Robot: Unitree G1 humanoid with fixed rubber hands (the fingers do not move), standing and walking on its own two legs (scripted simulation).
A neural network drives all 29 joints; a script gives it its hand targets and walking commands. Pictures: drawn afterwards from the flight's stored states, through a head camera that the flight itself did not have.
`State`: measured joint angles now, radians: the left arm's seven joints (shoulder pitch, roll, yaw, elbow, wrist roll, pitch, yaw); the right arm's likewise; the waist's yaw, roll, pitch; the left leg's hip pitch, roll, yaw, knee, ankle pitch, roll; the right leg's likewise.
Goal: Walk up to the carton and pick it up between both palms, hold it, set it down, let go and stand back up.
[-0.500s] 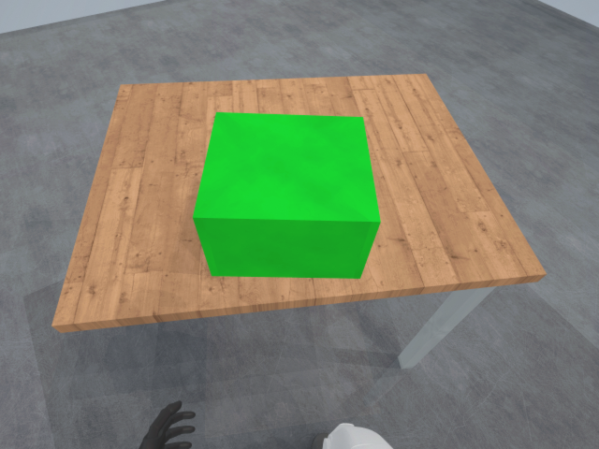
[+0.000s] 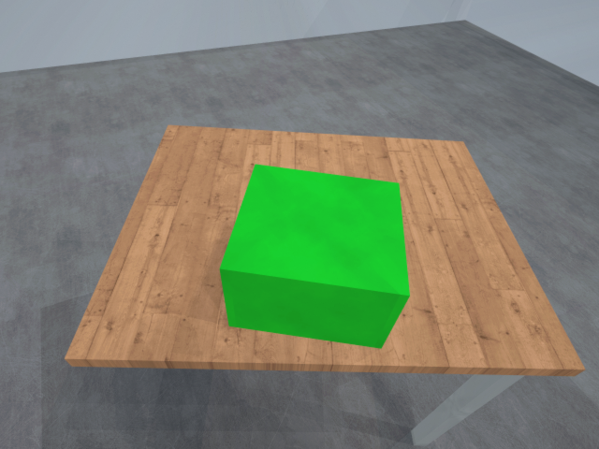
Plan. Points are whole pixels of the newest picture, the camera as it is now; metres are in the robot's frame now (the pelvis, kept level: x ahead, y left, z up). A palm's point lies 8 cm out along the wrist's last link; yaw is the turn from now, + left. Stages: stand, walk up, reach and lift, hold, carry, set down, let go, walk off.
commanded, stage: walk up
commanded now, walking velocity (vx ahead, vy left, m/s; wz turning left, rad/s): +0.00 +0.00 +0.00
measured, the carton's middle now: (315, 253) +0.42 -0.01 +0.00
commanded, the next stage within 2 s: none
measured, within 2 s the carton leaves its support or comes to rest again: neither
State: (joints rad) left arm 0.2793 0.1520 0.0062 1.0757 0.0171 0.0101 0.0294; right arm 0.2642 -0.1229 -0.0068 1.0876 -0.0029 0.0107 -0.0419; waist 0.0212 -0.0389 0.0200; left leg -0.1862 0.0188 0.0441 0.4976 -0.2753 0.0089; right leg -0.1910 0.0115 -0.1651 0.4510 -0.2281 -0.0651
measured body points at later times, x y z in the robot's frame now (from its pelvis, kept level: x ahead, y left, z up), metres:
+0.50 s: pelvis -0.04 +0.03 -0.02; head +0.00 +0.06 +0.43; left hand +0.01 +0.29 -0.18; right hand +0.00 -0.23 -0.15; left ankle -0.07 +0.13 -0.73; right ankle +0.02 -0.08 -0.74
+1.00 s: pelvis -0.06 -0.02 +0.00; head -0.04 -0.06 +0.45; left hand +0.01 +0.22 -0.13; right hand -0.07 -0.26 -0.17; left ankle -0.07 +0.13 -0.73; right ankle -0.08 -0.14 -0.74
